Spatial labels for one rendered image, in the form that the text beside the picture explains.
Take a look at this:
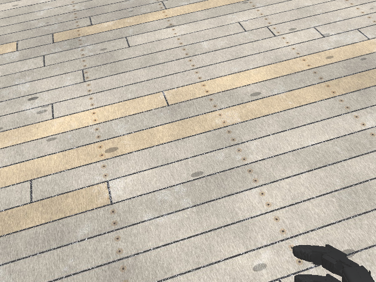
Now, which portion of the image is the right robot hand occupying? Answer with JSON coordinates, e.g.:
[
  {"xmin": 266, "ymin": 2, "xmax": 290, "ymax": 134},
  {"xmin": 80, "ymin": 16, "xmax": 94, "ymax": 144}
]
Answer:
[{"xmin": 293, "ymin": 244, "xmax": 375, "ymax": 282}]

